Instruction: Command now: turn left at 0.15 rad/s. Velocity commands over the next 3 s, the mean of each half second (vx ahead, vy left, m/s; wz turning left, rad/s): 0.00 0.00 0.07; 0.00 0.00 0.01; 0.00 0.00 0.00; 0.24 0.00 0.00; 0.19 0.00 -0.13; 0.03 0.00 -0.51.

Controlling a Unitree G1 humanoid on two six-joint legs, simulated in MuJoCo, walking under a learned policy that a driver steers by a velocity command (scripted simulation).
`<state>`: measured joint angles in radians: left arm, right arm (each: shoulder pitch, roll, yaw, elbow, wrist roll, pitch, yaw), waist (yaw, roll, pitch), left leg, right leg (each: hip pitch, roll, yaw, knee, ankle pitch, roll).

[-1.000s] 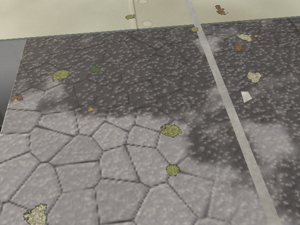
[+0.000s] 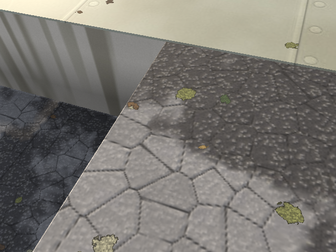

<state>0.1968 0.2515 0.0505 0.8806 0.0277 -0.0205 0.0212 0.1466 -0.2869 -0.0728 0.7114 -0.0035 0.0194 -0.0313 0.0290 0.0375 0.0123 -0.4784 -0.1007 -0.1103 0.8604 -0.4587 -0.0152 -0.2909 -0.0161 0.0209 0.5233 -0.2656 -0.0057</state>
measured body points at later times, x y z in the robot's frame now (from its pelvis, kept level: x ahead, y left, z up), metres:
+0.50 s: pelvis +0.00 +0.02 +0.00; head +0.01 +0.02 +0.45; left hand +0.08 +0.29 -0.14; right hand +0.11 -0.23 -0.13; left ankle -0.01 +0.15 -0.74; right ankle +0.01 -0.12 -0.74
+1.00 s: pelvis +0.00 +0.02 +0.00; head +0.01 +0.02 +0.45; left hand +0.03 +0.28 -0.15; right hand +0.06 -0.23 -0.15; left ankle -0.01 +0.15 -0.74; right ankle +0.01 -0.12 -0.74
